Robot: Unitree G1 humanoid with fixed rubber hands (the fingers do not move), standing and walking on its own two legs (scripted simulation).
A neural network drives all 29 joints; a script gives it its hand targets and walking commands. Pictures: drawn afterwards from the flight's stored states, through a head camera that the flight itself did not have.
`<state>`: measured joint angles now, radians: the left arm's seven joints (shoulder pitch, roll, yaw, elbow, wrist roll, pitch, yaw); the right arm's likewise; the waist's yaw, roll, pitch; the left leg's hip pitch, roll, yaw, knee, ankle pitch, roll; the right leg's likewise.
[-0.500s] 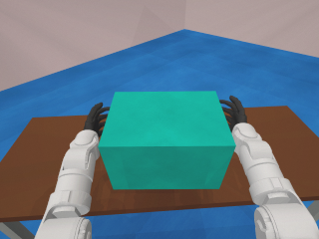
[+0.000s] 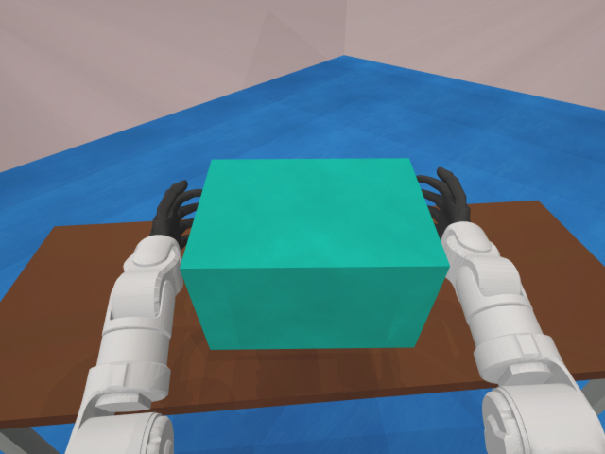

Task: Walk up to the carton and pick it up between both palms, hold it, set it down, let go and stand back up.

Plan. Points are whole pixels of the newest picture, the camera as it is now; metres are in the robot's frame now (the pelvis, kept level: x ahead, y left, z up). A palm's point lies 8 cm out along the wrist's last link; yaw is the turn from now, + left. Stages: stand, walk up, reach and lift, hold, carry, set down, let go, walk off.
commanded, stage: hold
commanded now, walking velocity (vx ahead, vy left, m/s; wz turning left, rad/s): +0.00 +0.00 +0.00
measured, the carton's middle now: (311, 252) +0.38 +0.00 +0.12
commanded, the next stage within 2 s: none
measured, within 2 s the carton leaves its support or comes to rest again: neither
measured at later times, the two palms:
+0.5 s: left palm (161, 242) +0.35 +0.19 +0.18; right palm (459, 222) +0.35 -0.18 +0.19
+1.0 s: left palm (161, 242) +0.35 +0.19 +0.18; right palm (459, 226) +0.36 -0.18 +0.18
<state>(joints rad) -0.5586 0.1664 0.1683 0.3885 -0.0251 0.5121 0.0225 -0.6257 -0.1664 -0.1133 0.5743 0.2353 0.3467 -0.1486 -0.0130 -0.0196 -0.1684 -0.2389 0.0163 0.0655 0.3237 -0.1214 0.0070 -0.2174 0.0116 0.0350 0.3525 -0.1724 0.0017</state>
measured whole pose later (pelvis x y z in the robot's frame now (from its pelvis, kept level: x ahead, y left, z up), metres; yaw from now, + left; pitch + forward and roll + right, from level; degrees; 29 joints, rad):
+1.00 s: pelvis -0.01 +0.00 +0.00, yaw +0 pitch -1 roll +0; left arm -0.57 0.15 0.19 0.29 0.07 0.65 -0.02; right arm -0.62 -0.17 -0.13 0.50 0.23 0.44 -0.15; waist -0.02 -0.03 -0.13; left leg -0.19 0.02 0.07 0.31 -0.10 0.01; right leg -0.17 0.01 0.03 0.34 -0.16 0.00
